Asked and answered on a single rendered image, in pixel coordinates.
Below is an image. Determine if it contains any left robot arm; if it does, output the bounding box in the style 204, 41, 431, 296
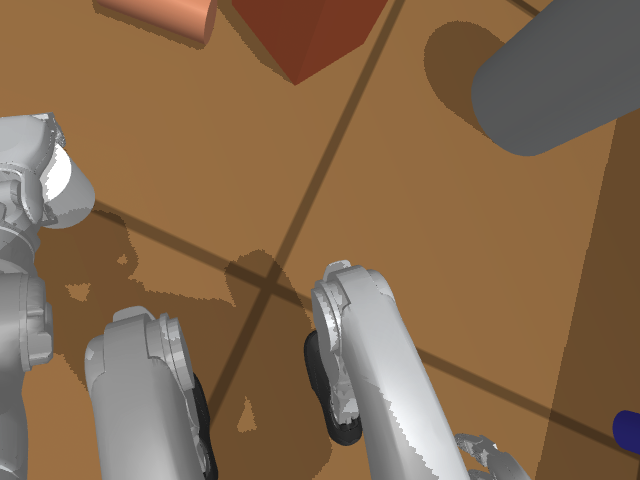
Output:
0, 164, 53, 480

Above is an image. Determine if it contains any right robot hand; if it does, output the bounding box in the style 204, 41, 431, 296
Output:
454, 433, 531, 480

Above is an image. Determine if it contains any left robot foot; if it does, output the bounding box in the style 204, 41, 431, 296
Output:
192, 373, 218, 480

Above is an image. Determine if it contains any left robot hand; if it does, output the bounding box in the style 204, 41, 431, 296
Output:
0, 112, 66, 226

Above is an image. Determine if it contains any right robot foot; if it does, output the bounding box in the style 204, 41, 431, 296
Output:
304, 330, 362, 446

